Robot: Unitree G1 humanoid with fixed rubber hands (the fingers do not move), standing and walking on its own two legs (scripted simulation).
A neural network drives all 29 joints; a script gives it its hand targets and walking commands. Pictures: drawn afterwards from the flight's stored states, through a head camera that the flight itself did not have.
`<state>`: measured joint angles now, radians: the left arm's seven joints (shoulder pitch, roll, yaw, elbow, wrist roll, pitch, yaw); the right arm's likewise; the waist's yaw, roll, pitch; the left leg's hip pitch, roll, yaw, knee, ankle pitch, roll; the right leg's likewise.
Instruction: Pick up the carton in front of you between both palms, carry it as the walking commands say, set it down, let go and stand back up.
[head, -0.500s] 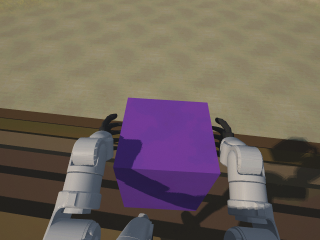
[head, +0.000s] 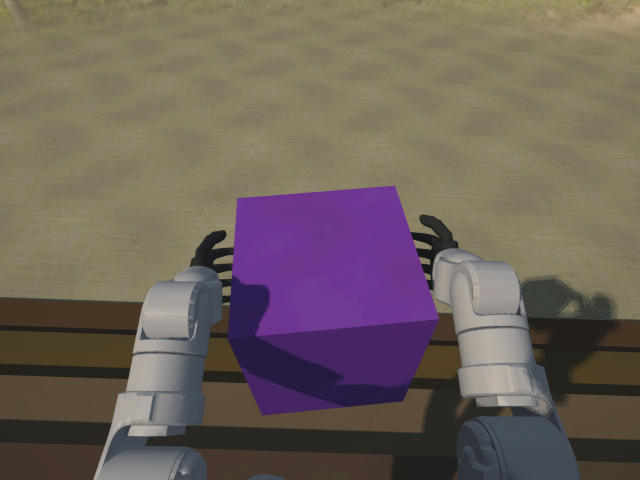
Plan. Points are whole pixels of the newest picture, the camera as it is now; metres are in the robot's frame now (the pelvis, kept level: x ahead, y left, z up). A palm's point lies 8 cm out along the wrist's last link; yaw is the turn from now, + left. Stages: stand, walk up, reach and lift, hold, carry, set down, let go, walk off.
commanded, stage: carry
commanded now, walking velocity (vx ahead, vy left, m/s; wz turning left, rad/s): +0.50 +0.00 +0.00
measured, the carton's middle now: (325, 306) +0.36 +0.01 +0.02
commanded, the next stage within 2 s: none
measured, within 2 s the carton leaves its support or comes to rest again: neither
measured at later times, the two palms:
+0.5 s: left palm (273, 192) +0.77 +0.15 -0.12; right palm (397, 209) +0.74 -0.15 -0.13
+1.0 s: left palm (271, 175) +1.19 +0.22 -0.39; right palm (352, 180) +1.21 -0.08 -0.40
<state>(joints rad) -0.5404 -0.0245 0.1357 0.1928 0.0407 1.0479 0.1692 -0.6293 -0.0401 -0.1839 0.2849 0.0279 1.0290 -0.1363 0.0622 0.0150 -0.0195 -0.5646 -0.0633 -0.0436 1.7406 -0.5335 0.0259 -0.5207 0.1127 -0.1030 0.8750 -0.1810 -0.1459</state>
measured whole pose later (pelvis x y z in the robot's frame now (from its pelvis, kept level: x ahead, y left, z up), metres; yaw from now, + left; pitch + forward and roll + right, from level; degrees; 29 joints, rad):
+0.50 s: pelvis +0.42 +0.04 -0.21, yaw +1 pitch +2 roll +2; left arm -0.55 -0.02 0.23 0.23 0.07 1.07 0.10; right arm -0.57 -0.03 -0.09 0.27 0.06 1.04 -0.20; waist -0.16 0.00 -0.04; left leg -0.44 -0.16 0.08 1.13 -0.57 0.16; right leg -0.74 0.00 0.09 1.01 0.08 -0.01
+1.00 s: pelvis +0.84 +0.04 -0.49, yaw +4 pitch +2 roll -1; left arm -0.62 0.06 0.14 0.24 -0.07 1.00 0.16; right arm -0.57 0.03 -0.17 0.15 -0.08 1.01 -0.14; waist 0.02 0.05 0.00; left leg -0.51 -0.11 0.08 0.81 -0.32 0.15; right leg -0.64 0.08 0.00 1.73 -0.60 -0.04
